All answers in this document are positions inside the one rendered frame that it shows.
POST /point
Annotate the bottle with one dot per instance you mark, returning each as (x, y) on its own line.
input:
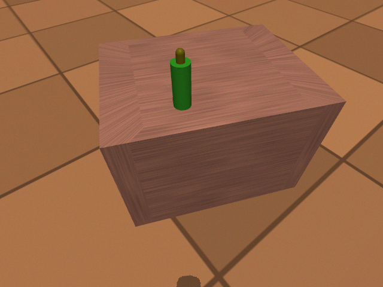
(181, 80)

